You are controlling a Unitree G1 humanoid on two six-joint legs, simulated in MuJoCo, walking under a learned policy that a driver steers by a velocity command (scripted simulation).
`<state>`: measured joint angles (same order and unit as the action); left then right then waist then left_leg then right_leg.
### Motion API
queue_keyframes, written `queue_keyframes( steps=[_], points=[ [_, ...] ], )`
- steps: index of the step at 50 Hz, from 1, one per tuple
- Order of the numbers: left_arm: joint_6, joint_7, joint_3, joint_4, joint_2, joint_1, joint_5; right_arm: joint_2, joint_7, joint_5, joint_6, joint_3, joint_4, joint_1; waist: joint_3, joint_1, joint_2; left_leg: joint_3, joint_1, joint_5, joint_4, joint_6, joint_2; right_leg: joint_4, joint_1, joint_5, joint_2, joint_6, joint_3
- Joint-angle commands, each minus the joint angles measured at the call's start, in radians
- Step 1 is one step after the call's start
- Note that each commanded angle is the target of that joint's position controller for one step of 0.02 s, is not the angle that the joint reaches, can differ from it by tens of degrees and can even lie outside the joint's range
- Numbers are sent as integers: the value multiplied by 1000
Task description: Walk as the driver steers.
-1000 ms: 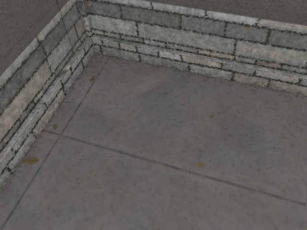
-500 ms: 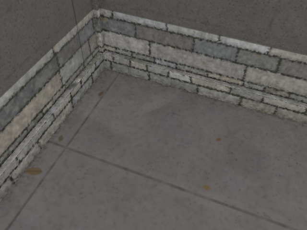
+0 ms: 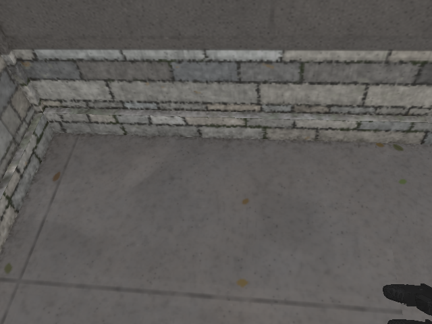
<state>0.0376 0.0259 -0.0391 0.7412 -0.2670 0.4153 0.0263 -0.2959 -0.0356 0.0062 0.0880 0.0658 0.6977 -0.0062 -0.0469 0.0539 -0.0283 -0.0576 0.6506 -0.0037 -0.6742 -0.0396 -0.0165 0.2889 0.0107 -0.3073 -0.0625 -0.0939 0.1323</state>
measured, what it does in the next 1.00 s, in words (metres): walks ahead: left foot, then right foot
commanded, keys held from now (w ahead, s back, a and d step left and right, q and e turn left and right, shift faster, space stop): w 0.02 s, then no key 0.98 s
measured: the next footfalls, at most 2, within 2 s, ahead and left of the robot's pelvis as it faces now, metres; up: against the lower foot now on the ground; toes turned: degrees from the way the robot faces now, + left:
left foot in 0.14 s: +0.30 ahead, +0.10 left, +0.00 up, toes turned -6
right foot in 0.48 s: +0.26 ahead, -0.14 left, +0.00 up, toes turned -3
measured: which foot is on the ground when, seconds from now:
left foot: up 0.00-0.12, down 0.14-1.00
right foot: down 0.00-0.16, up 0.18-0.46, down 0.48-1.00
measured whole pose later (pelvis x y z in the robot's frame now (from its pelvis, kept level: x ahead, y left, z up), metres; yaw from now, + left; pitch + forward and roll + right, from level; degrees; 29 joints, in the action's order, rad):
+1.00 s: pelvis +0.24 -0.03 -0.01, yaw -6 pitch -1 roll +0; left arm 0.01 0.02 -0.02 0.77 -0.23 0.21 -0.01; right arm -0.26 0.03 0.00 -0.01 0.02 0.96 -0.15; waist -0.04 -0.01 0.00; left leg -0.01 0.23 -0.30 -0.55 -0.03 -0.03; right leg 0.56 0.21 -0.32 -0.02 -0.01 0.04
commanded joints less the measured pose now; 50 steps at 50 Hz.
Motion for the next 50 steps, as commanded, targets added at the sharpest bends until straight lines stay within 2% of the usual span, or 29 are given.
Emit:
queue_keyframes(
  steps=[1, 3, 5, 6, 7, 8, 9, 10, 11, 12, 13, 15, 16, 17, 18, 19, 21, 23, 24, 25, 26, 27, 28, 29, 30, 32, 36, 44, 50],
  points=[
    [9, 14, -54, -18, -178, 51, 3, -36, -9, -11, 22, -3, -120, 180, -26, 28, 134, 47, -35, 88, 129, 5, 53, -40, 60, 466, 195, -73, 140],
    [3, 19, -54, -1, -170, 52, 1, -44, -15, -5, 32, -2, -130, 194, -29, 28, 139, 54, -88, 112, 187, 31, 65, 6, 45, 556, 203, -55, 145],
    [-3, 23, -56, 4, -171, 35, -8, -71, -14, 1, 41, 11, -118, 132, 24, -4, 171, 63, -196, 80, 201, 67, 88, 102, 10, 753, 200, -29, 152],
    [-2, 20, -55, -7, -170, 9, -11, -96, -13, 6, 47, 22, -93, 44, 85, -42, 187, 81, -292, 69, 206, 92, 110, 190, -13, 902, 185, -12, 156],
    [0, 16, -54, -27, -174, -47, -14, -116, -6, 13, 52, 31, -65, -81, 162, -120, 183, 76, -458, 194, 261, 128, 79, 336, 10, 969, 150, 21, 131],
    [5, 9, -39, -65, -132, -85, -33, -161, 4, 35, 53, 37, -41, -248, 316, -184, 112, -71, -783, 501, 181, 203, -86, 592, 187, 716, 95, 54, 140],
    [4, -2, -10, -26, -23, 146, -34, -191, 0, 43, 43, 35, -8, -303, 514, -78, -222, -463, -1151, 877, 109, 428, -424, 1003, 484, -364, -86, 130, 125],
    [-2, -11, -33, 19, -159, 204, -8, -133, -6, 11, 31, 33, -11, -310, 593, -106, -126, -564, -1129, 610, 164, 447, -427, 1107, 524, -373, -52, 136, 177],
    [-12, -10, -50, -10, -208, 61, 10, -92, -2, -8, 22, 20, -37, -213, 411, -116, -79, -427, -970, 489, 216, 398, -362, 1103, 572, -311, 0, 145, 136],
    [-21, -2, -47, -33, -200, -32, 0, -46, 1, -10, 13, 1, -34, -136, 272, -97, -7, -319, -791, 442, 263, 349, -299, 1042, 572, -248, 39, 153, 80],
    [-33, 3, -46, -41, -181, -69, -11, -14, 1, -4, 9, -15, -30, -95, 188, -71, 12, -260, -644, 433, 297, 331, -262, 986, 544, -220, 64, 160, 57],
    [-53, 5, -32, -48, -105, -36, -20, -21, 0, 15, 3, -18, -1, -53, 130, -4, -41, -159, -420, 394, 363, 300, -197, 795, 384, -186, 104, 162, 13],
    [-57, 8, -19, -42, -61, -17, -24, -27, 0, 19, 2, -18, 10, -28, 122, 15, -63, -105, -347, 441, 373, 295, -178, 685, 318, -198, 105, 168, -21],
    [-55, 13, -9, -49, -42, -28, -30, -39, 3, 20, 1, -15, 18, -23, 130, 12, -79, -79, -326, 496, 376, 300, -175, 595, 278, -186, 104, 174, -44],
    [-53, 15, -3, -50, -36, -40, -35, -58, 7, 17, -2, -10, 29, -34, 161, 2, -83, -69, -340, 493, 370, 300, -179, 524, 242, -130, 109, 172, -53],
    [-56, 16, -5, -47, -49, -42, -33, -77, 11, 11, -9, -4, 39, -48, 193, -4, -84, -69, -354, 428, 368, 296, -185, 469, 204, -50, 109, 169, -61],
    [-67, 14, -12, -40, -75, -56, -31, -90, 18, -1, -27, -5, 46, -39, 200, 0, -74, -62, -319, 118, 374, 266, -175, 358, 115, 97, 99, 152, -80],
    [-76, 11, -14, -54, -79, -107, -51, -56, 19, -2, -40, -22, 54, -37, 138, 0, -65, -62, -226, -311, 385, 191, -124, 261, 46, 140, 88, 119, -89],
    [-77, 13, -14, -78, -88, -141, -63, -27, 17, 7, -43, -36, 68, -63, 93, -3, -45, -59, -181, -464, 375, 135, -93, 201, 38, 156, 123, 96, -43],
    [-75, 19, -17, -111, -135, -175, -62, -16, 18, 19, -45, -43, 75, -94, 52, -30, 31, -25, -167, -521, 301, 80, -43, 121, 74, 161, 208, 61, 56],
    [-69, 17, -26, -92, -174, -223, -57, -4, 25, 9, -53, -40, 79, -162, 46, -107, 208, 59, -327, -421, 264, 51, 13, 75, 287, -110, 216, 18, 76],
    [-56, 9, -13, -108, -113, -258, -57, -32, 35, 11, -59, -36, 92, -148, 8, -86, 195, 66, -401, -339, 223, 31, 15, 36, 367, -249, 175, 27, 61],
    [-45, 5, -1, -99, -79, -259, -63, -36, 40, 10, -62, -33, 95, -144, -8, -87, 185, 65, -415, -296, 215, 31, 14, 34, 386, -251, 159, 49, 48],
    [-34, 1, 0, -98, -81, -264, -62, -31, 47, 9, -64, -34, 108, -159, -9, -92, 171, 57, -423, -268, 219, 37, 3, 56, 377, -177, 142, 66, 32],
    [-25, -1, -1, -95, -82, -251, -54, -47, 49, 10, -65, -31, 117, -173, -3, -82, 137, 46, -408, -246, 221, 43, -4, 83, 345, -90, 134, 74, 20],
    [-15, 1, -3, -84, -90, -211, -44, -42, 46, 5, -57, -32, 128, -172, 37, -68, 84, 38, -396, -190, 220, 50, -12, 143, 265, 82, 126, 76, 2],
    [-15, 3, -3, -81, -83, -201, -40, -46, 44, -4, -52, -31, 150, -161, 90, -58, 50, 36, -423, -81, 195, 40, -19, 193, 202, 270, 116, 61, -15],
    [-16, -9, -6, -52, -74, -202, -37, -63, 62, -7, -84, -26, 201, -162, 90, -66, 36, 30, -467, -27, 170, 39, -26, 200, 202, 366, 105, 54, -33],
    [-16, -5, -7, -17, -73, -195, -37, -71, 78, -10, -94, -24, 237, -154, 77, -69, 37, 28, -468, -43, 172, 39, -29, 193, 196, 355, 93, 60, -44]
  ],
)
